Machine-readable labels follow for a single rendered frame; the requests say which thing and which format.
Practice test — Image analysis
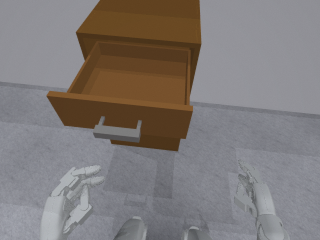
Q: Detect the robot right shin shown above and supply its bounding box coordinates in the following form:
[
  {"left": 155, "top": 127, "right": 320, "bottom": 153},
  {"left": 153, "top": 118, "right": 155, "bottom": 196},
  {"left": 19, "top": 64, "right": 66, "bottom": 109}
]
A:
[{"left": 189, "top": 226, "right": 199, "bottom": 230}]

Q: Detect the handle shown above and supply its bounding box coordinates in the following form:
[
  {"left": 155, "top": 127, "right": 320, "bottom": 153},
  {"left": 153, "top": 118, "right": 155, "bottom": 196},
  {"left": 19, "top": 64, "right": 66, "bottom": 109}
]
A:
[{"left": 92, "top": 116, "right": 142, "bottom": 143}]

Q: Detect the drawer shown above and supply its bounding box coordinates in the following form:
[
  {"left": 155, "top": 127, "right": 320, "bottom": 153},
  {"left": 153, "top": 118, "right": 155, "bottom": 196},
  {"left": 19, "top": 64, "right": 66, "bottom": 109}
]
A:
[{"left": 46, "top": 41, "right": 193, "bottom": 139}]

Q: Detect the right robot forearm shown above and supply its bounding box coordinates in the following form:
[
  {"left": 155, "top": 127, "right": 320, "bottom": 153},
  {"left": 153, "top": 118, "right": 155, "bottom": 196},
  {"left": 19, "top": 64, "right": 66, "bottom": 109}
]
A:
[{"left": 255, "top": 214, "right": 290, "bottom": 240}]

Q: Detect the robot left hand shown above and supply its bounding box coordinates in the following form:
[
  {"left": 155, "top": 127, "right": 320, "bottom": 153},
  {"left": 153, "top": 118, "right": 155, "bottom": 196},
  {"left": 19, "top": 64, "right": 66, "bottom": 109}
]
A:
[{"left": 39, "top": 165, "right": 106, "bottom": 240}]

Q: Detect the robot right hand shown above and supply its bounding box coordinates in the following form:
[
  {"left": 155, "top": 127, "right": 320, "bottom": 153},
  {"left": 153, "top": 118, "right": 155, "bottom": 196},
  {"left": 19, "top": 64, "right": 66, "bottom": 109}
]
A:
[{"left": 234, "top": 159, "right": 276, "bottom": 219}]

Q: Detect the cabinet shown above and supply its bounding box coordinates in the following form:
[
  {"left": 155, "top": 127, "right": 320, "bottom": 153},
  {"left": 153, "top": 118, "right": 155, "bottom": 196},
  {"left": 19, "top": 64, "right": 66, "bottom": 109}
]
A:
[{"left": 76, "top": 0, "right": 202, "bottom": 152}]

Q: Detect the right robot thigh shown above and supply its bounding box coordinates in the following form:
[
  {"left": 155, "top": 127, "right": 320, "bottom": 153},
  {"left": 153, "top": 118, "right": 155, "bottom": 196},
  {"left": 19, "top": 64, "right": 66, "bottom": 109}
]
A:
[{"left": 181, "top": 228, "right": 213, "bottom": 240}]

